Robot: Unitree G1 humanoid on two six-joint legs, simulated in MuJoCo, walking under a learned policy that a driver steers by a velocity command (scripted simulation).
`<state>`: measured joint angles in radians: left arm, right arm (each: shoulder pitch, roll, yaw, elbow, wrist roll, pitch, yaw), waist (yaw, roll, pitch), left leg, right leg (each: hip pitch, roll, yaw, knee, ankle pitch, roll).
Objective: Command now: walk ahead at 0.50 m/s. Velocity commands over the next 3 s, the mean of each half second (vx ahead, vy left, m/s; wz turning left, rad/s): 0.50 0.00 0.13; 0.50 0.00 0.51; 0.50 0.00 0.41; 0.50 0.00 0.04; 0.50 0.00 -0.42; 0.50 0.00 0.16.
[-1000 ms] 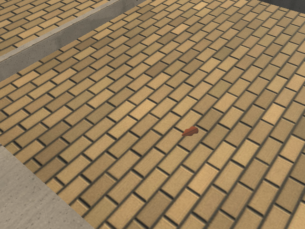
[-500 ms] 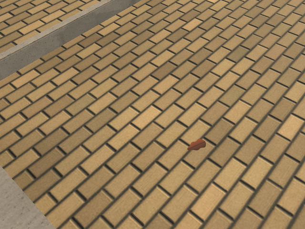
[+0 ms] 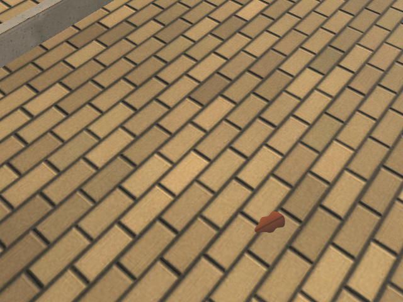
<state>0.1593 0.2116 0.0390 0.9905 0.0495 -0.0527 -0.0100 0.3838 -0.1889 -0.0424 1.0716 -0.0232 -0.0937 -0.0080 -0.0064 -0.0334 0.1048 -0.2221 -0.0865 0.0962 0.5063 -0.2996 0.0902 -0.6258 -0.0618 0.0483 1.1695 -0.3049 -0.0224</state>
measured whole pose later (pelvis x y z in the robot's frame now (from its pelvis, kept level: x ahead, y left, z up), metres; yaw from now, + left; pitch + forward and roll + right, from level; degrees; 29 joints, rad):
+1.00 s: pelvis +0.54 +0.06 +0.01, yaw +23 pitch +0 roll +0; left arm 0.16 0.23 0.06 0.85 0.04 -0.06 -0.01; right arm 0.29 -0.25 -0.08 0.94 0.00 -0.05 0.00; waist -0.01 -0.02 0.05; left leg -0.17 -0.14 0.00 0.36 -0.19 0.15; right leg -0.57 -0.12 0.03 1.10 -0.28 0.03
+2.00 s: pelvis +1.00 +0.32 +0.01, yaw +34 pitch +0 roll -1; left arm 0.34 0.25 0.05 0.92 0.02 -0.05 -0.02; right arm 0.20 -0.23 -0.04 0.85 -0.03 -0.07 0.01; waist 0.03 -0.03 0.03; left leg -0.26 -0.03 0.10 0.42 -0.17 0.08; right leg -0.38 -0.02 0.00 1.08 -0.33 -0.06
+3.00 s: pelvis +1.48 +0.55 -0.01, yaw +27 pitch +0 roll +0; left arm 0.33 0.23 0.02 0.97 0.02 -0.08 0.02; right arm 0.18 -0.22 -0.04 0.87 -0.04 -0.05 0.00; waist 0.00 -0.02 0.04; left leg -0.39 -0.08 0.09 0.60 -0.22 0.14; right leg -0.13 0.01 -0.12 0.98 -0.40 -0.05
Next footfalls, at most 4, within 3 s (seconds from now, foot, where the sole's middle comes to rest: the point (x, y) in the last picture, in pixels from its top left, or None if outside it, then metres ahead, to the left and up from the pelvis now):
0.22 right None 0.31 -0.11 -0.77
0.78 left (178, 255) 0.56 0.10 -0.77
1.32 right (179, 163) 0.93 0.11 -0.77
1.86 left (101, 145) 1.02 0.42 -0.77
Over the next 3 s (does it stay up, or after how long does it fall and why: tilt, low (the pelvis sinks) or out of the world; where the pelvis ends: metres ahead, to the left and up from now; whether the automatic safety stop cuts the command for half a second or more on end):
stays up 1.48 0.55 -0.01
